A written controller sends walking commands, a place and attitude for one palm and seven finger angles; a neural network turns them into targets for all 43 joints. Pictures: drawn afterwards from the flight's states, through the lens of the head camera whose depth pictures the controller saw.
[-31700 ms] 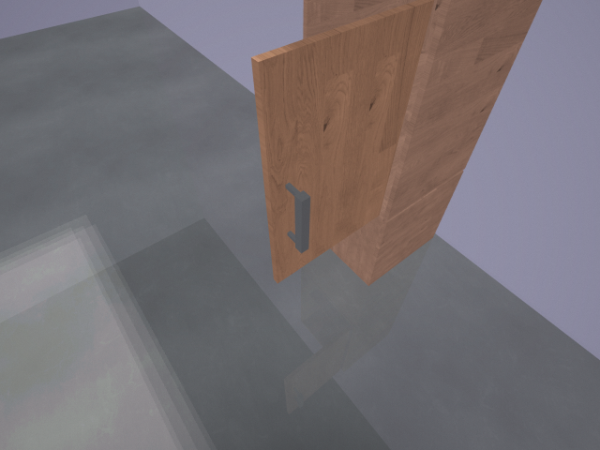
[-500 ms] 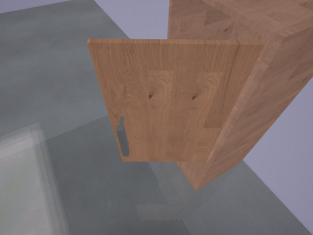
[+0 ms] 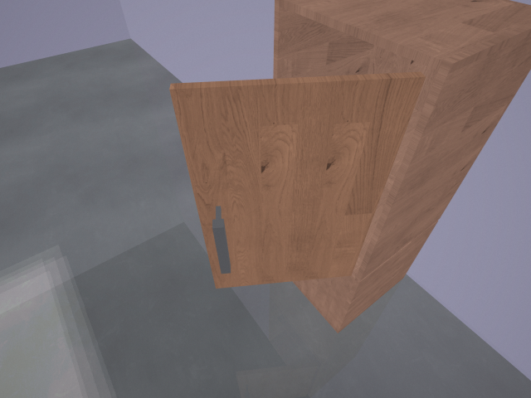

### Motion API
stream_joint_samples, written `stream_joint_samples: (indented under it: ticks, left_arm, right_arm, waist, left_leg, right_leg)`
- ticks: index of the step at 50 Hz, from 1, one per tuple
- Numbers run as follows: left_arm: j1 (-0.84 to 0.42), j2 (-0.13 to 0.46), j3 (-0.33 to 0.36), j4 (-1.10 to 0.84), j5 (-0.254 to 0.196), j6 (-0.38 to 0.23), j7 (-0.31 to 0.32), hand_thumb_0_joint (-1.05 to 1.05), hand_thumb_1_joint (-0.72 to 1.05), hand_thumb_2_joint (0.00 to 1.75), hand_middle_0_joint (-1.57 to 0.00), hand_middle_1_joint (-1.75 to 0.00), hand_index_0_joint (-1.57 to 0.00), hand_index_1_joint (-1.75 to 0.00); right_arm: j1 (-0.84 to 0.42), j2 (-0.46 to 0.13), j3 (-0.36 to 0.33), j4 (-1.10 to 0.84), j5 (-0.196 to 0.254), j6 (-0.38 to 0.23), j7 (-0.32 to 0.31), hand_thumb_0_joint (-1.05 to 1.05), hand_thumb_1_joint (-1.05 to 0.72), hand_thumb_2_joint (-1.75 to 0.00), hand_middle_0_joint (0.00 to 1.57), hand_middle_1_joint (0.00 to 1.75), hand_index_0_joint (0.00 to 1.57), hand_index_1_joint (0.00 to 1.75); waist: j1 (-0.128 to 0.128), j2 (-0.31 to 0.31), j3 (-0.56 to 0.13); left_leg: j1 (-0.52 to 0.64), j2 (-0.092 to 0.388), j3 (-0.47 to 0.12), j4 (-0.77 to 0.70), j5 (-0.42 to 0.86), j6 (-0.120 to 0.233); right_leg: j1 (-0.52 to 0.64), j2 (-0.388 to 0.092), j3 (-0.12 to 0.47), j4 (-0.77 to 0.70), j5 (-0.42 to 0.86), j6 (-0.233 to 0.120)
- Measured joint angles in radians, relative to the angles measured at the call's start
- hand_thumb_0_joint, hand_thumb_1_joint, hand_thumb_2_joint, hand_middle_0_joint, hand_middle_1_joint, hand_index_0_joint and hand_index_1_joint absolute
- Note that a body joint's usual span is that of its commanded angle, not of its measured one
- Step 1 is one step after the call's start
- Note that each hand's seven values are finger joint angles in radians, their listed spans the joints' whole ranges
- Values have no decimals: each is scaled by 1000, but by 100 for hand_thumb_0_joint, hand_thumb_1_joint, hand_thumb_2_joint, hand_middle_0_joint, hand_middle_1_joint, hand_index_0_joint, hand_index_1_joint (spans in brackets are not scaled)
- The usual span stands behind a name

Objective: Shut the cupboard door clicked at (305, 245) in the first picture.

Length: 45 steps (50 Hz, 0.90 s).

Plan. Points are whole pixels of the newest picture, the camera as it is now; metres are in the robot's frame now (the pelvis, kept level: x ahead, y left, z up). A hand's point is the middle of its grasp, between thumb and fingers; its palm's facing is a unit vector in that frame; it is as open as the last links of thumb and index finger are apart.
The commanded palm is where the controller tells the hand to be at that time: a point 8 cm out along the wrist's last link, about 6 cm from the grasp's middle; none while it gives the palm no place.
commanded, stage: come to a stop and stand still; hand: left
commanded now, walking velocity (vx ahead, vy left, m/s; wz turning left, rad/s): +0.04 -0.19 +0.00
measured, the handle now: (222, 240) +0.45 +0.11 -0.09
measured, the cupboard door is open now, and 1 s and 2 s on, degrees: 60 60 60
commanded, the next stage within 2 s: look again from close up in 0.14 s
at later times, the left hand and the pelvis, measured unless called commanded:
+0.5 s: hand out of the picture +0.07 +0.17 -0.18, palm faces +0.02 -0.98 -0.18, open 7.3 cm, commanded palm none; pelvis +0.05 -0.01 +0.00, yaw +1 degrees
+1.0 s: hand out of the picture +0.08 +0.18 -0.17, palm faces +0.04 -0.98 -0.21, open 7.3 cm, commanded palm none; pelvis +0.06 +0.00 +0.01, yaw +2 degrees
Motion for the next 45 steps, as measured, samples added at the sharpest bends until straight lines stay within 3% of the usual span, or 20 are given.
stream_joint_samples:
  ticks: [4,7,10,15,18,22,34,45]
  left_arm:
    - [-8,-1,6,-19,-4,4,-15,0,91,90,-20,-30,-20,-30]
    - [-14,-6,7,-29,-8,-1,-17,0,91,90,-20,-30,-20,-30]
    - [-9,-3,6,-31,-11,-18,-9,0,91,90,-20,-30,-20,-30]
    - [7,-35,-17,12,-16,-29,8,0,91,90,-20,-30,-20,-30]
    - [15,-38,-20,37,-20,-35,21,0,92,90,-20,-30,-20,-30]
    - [14,-22,-20,76,-27,-34,22,0,93,90,-20,-30,-20,-30]
    - [11,-24,-31,110,-25,-47,31,0,92,90,-20,-30,-20,-30]
    - [-7,-21,-30,105,-25,-40,33,0,91,90,-20,-30,-20,-30]
  right_arm:
    - [25,-7,-1,9,-2,-5,-6,1,-91,-90,21,30,20,30]
    - [36,-18,-4,16,-2,-4,-9,1,-91,-90,21,30,20,30]
    - [45,-22,-4,25,9,-1,-9,1,-91,-90,21,30,20,30]
    - [32,-33,-10,51,15,13,-8,1,-91,-90,20,30,20,30]
    - [16,-16,-2,60,19,-3,-5,1,-91,-90,20,30,19,30]
    - [-7,20,19,74,20,-31,-10,1,-91,-90,20,30,19,30]
    - [-109,18,21,86,31,-36,-27,1,-92,-90,20,30,20,30]
    - [-112,19,21,114,30,-29,-26,0,-91,-90,20,30,20,30]
  waist:
    - [-6,6,15]
    - [-9,12,29]
    - [0,-10,31]
    - [-7,4,23]
    - [-4,-22,25]
    - [20,-69,24]
    - [35,-46,41]
    - [36,-56,43]
  left_leg:
    - [-2,-4,3,-47,32,1]
    - [-14,2,-1,-50,36,-6]
    - [-45,0,6,5,5,-21]
    - [-72,27,-12,129,-127,-36]
    - [-28,33,-7,40,-26,-38]
    - [20,15,12,-1,-43,-23]
    - [93,-8,22,-75,-39,-16]
    - [129,-21,19,-111,-24,-13]
  right_leg:
    - [-30,-5,0,-7,7,5]
    - [10,-1,0,-156,35,4]
    - [73,0,20,-332,166,2]
    - [101,23,-15,-333,156,7]
    - [119,25,-21,-326,136,12]
    - [152,8,-2,-344,125,27]
    - [210,-13,9,-389,120,34]
    - [239,-24,7,-405,122,38]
